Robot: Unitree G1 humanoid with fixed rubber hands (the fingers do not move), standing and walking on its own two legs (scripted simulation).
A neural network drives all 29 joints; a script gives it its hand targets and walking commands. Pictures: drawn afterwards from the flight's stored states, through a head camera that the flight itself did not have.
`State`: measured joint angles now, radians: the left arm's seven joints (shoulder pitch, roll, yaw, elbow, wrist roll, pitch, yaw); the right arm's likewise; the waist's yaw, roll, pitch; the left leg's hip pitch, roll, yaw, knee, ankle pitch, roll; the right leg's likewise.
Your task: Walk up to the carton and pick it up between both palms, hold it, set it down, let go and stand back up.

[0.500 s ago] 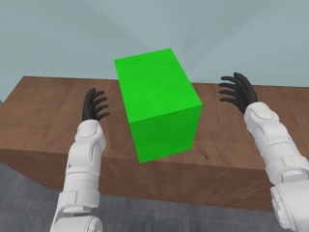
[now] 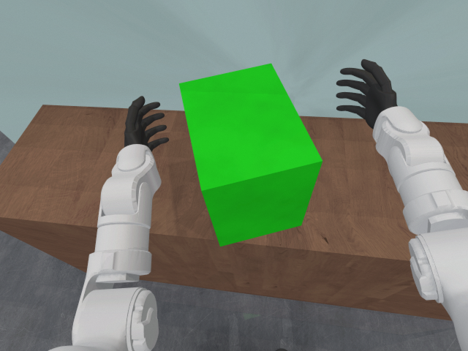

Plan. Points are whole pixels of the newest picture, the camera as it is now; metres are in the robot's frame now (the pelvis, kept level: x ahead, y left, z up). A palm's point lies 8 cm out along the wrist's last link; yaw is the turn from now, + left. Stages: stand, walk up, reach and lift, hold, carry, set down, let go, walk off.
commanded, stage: reach and lift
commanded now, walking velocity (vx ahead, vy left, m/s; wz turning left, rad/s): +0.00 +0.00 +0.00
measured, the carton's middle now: (244, 159) +0.48 +0.07 -0.03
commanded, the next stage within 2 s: none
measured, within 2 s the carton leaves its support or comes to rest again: neither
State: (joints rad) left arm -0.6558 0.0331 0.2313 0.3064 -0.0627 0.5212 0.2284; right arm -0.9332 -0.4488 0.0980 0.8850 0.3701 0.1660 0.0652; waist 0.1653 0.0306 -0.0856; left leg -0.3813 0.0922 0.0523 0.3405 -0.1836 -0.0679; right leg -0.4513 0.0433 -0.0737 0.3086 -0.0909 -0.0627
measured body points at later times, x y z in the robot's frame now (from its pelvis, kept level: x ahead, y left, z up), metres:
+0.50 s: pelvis +0.00 +0.00 +0.00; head +0.10 -0.01 +0.44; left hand +0.39 +0.23 +0.05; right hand +0.50 -0.14 +0.06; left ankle -0.03 +0.16 -0.74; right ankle +0.02 -0.08 -0.74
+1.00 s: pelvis +0.00 +0.01 -0.02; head +0.12 -0.03 +0.42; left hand +0.40 +0.21 +0.01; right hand +0.51 -0.13 +0.02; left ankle -0.03 +0.16 -0.74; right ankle +0.02 -0.08 -0.74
